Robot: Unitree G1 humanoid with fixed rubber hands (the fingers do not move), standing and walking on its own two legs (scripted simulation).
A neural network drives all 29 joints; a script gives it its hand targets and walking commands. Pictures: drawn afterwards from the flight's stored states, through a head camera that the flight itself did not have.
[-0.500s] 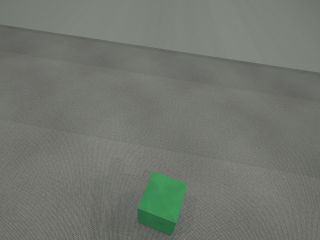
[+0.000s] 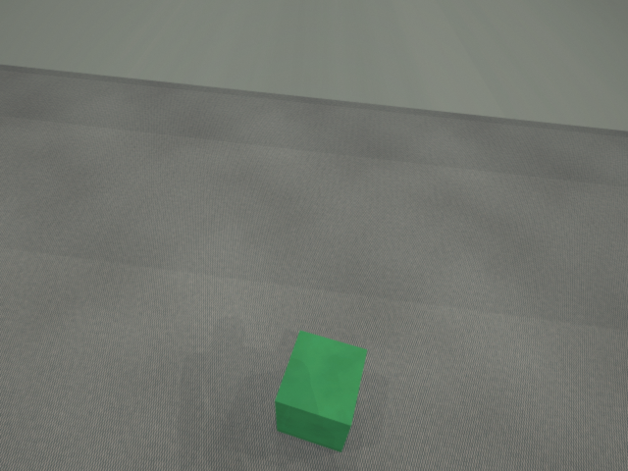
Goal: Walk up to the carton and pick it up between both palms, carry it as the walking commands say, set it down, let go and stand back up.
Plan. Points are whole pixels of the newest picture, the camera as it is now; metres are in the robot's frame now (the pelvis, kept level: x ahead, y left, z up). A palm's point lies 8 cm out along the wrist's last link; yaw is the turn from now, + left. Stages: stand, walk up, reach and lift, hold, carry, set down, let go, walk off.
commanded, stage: walk up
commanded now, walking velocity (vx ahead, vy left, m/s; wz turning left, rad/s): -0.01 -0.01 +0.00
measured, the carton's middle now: (320, 391) +0.47 -0.06 -0.65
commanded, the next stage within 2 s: none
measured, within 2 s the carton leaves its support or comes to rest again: neither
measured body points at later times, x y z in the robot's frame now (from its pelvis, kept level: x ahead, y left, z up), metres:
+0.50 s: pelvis +0.08 -0.01 -0.03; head +0.08 -0.04 +0.41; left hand +0.15 +0.21 -0.17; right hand -0.06 -0.20 -0.20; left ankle -0.02 +0.11 -0.67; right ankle +0.11 -0.08 -0.74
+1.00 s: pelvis +0.14 +0.06 -0.02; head +0.19 +0.09 +0.43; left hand +0.22 +0.29 -0.19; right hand +0.19 -0.20 -0.14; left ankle +0.20 +0.15 -0.74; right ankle +0.07 -0.06 -0.66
